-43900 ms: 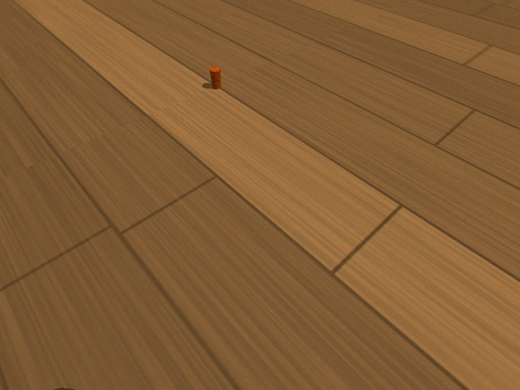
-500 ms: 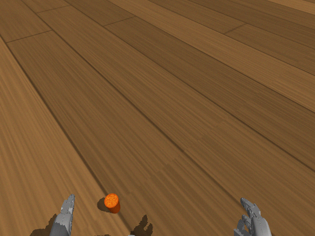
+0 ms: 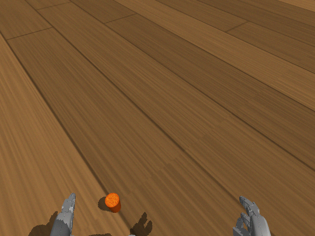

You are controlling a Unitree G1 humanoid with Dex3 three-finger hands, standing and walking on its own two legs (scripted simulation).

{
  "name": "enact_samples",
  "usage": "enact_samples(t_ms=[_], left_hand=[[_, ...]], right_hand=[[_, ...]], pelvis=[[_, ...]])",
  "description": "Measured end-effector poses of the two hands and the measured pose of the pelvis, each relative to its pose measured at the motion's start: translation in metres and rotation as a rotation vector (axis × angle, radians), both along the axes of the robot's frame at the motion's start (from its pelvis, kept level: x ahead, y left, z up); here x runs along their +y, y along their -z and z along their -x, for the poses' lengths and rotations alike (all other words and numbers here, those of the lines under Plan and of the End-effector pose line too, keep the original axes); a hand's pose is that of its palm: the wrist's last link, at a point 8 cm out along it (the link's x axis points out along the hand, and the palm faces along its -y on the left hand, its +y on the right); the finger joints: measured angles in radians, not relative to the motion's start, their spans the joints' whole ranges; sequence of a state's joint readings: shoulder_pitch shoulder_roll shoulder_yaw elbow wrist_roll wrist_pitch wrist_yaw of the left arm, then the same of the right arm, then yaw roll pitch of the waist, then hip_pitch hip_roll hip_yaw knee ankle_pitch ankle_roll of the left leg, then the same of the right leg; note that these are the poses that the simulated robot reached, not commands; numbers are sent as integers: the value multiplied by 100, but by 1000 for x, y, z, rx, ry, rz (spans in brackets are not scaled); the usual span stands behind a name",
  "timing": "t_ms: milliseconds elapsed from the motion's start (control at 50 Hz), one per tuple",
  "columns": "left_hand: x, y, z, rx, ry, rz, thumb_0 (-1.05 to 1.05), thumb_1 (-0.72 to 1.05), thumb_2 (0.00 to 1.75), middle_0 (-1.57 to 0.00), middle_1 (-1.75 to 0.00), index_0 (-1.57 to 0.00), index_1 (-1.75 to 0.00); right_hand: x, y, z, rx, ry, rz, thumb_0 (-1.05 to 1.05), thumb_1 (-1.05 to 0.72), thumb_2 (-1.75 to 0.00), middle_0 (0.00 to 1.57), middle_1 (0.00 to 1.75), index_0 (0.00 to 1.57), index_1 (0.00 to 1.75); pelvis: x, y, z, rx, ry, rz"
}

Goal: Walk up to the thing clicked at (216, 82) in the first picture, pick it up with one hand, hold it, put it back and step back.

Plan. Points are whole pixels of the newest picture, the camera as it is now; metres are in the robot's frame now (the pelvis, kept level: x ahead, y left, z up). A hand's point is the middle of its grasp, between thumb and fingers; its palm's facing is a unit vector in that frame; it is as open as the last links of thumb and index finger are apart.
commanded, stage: home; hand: left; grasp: from the side
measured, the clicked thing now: (114, 203) +0.40 +0.24 -0.66
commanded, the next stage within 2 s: stand in 0.34 s
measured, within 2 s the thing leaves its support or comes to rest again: neither
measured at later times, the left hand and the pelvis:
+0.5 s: hand (87, 229) +0.17 +0.18 -0.06, palm faces +0.10 -0.96 -0.27, open 17.5 cm; pelvis +0.00 +0.00 +0.00, yaw +0 degrees
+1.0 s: hand out of the picture +0.12 +0.23 -0.10, palm faces -0.02 -0.94 -0.34, open 8.0 cm; pelvis +0.00 +0.00 +0.03, yaw +0 degrees
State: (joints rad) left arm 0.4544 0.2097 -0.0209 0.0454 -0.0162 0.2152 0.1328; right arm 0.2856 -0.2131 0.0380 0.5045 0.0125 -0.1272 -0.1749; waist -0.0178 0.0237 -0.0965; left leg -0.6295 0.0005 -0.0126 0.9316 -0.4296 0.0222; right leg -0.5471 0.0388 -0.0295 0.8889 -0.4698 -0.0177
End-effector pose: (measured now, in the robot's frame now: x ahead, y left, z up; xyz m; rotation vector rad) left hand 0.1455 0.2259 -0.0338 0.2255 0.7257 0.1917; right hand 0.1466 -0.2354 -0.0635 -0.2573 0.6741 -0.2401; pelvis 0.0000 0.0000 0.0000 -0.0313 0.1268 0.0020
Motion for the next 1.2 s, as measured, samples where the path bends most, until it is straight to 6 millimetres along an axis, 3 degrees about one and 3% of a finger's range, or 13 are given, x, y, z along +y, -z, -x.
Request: enact_samples(t_ms=[540,640,760,840,940,1060,1200], left_hand=[[3,1,-2,9,-7,2,-1,-51,9,-9,-10,-9,-9],[3,1,-1,7,-5,2,0,-31,29,-15,-20,-15,-19],[3,2,1,-1,17,-10,0,8,62,-19,-27,-19,-26],[18,22,4,72,93,-49,0,38,76,-20,-29,-20,-28],[41,33,24,179,68,-56,1,67,85,-21,-30,-21,-29],[63,36,54,294,17,-71,1,83,88,-21,-30,-21,-30],[72,37,79,383,-20,-55,1,89,89,-21,-30,-20,-30]], right_hand=[[0,-2,-3,6,3,4,2,-90,-90,20,30,20,31],[1,-3,-1,4,3,4,2,-90,-90,20,30,20,31],[1,0,2,26,-27,15,2,-90,-90,20,30,20,30],[-7,14,11,208,-123,37,1,-90,-90,20,30,20,31],[-24,14,31,312,-90,14,2,-90,-90,20,30,21,31],[-37,10,56,394,-28,15,1,-91,-90,20,30,20,30],[-33,6,80,472,4,3,1,-91,-90,20,30,20,30]], pelvis=[[2,-1,-4,-2,-1,2],[2,-1,-2,-5,-2,2],[2,-2,2,-18,-2,-2],[1,-9,5,-70,1,-24],[3,-20,5,-105,2,-31],[7,-31,3,-142,1,-32],[14,-43,8,-174,0,-29]])
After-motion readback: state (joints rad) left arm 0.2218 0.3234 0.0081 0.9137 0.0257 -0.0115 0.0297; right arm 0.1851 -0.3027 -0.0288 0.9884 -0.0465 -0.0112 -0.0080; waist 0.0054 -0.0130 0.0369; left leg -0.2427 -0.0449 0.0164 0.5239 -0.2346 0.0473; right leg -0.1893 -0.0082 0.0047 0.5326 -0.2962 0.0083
